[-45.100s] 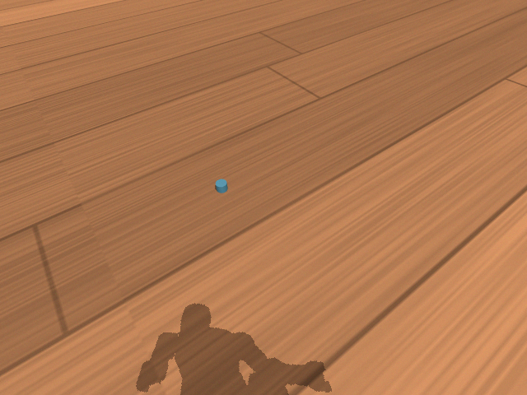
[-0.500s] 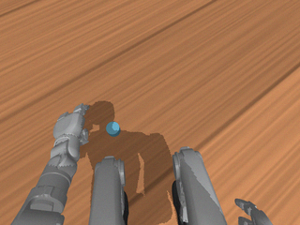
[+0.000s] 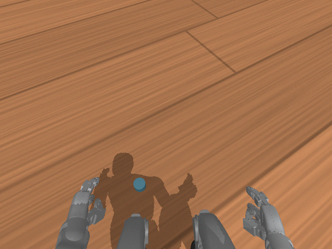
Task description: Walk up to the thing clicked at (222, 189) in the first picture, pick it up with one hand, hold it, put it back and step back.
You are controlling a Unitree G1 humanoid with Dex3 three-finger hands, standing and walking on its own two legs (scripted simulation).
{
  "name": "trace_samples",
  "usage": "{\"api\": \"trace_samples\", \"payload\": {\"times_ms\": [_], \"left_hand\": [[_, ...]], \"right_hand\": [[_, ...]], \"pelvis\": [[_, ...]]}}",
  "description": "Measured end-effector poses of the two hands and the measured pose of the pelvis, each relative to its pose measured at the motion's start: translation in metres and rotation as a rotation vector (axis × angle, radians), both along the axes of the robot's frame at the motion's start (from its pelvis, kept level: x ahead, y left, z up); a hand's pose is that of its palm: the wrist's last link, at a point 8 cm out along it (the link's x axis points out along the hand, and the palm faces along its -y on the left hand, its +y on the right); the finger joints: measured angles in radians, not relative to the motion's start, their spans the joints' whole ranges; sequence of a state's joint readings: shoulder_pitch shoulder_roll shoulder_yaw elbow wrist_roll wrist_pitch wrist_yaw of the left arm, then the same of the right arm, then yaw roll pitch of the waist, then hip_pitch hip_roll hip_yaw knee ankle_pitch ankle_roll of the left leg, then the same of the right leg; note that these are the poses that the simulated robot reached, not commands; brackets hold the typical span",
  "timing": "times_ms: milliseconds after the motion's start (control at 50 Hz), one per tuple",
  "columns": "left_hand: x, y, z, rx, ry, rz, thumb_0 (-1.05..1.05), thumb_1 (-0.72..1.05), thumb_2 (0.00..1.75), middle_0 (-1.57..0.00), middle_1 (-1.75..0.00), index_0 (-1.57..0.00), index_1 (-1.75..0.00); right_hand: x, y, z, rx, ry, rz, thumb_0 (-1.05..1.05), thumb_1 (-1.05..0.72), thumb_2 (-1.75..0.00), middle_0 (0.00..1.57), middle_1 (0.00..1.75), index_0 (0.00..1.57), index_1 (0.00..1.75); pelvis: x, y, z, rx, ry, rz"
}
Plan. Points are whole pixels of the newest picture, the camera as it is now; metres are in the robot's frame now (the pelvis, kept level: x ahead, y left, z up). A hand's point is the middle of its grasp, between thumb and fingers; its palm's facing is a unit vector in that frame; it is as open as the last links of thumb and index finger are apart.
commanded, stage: home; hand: left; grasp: from above
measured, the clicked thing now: (139, 184) +0.46 +0.13 -0.60
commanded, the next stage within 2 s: none
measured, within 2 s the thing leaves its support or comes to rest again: neither
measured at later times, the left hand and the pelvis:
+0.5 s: hand (70, 218) +0.21 +0.19 +0.05, palm faces +0.07 -0.97 -0.21, open 7.4 cm; pelvis +0.05 +0.01 +0.09, yaw +1 degrees
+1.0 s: hand (73, 220) +0.21 +0.19 +0.05, palm faces +0.06 -0.98 -0.21, open 7.4 cm; pelvis +0.05 +0.00 +0.09, yaw +1 degrees
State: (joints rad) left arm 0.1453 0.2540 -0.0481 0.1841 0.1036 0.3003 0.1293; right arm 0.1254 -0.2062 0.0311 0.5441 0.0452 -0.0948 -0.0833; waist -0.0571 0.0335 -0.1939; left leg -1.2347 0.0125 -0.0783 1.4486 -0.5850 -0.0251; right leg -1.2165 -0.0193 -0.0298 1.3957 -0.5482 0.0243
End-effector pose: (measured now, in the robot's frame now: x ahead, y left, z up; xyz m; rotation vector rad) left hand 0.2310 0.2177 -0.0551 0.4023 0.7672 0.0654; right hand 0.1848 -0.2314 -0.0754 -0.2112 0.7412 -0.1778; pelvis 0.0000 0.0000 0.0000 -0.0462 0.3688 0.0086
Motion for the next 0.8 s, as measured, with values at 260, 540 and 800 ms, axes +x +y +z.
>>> {"api": "trace_samples", "payload": {"times_ms": [260, 540, 800], "left_hand": [[-0.026, 0.013, 0.102, -0.152, 0.018, 0.172, 0.01, 0.91, 0.89, -0.20, -0.30, -0.20, -0.30], [-0.042, 0.022, 0.131, -0.177, 0.016, 0.174, 0.01, 0.91, 0.90, -0.20, -0.29, -0.20, -0.30], [-0.043, 0.019, 0.130, -0.180, 0.015, 0.170, 0.01, 0.91, 0.90, -0.20, -0.30, -0.20, -0.30]], "right_hand": [[-0.014, -0.004, 0.080, -0.048, -0.028, -0.080, 0.02, -0.90, -0.89, 0.20, 0.30, 0.21, 0.30], [0.024, -0.001, 0.121, -0.073, -0.200, -0.034, 0.02, -0.90, -0.90, 0.20, 0.30, 0.20, 0.30], [0.023, 0.002, 0.117, -0.073, -0.187, -0.006, 0.02, -0.90, -0.89, 0.20, 0.30, 0.21, 0.30]], "pelvis": [[0.038, 0.004, 0.075, -0.001, -0.131, 0.008], [0.051, 0.007, 0.094, 0.002, -0.196, 0.018], [0.049, 0.005, 0.094, 0.004, -0.207, 0.020]]}}
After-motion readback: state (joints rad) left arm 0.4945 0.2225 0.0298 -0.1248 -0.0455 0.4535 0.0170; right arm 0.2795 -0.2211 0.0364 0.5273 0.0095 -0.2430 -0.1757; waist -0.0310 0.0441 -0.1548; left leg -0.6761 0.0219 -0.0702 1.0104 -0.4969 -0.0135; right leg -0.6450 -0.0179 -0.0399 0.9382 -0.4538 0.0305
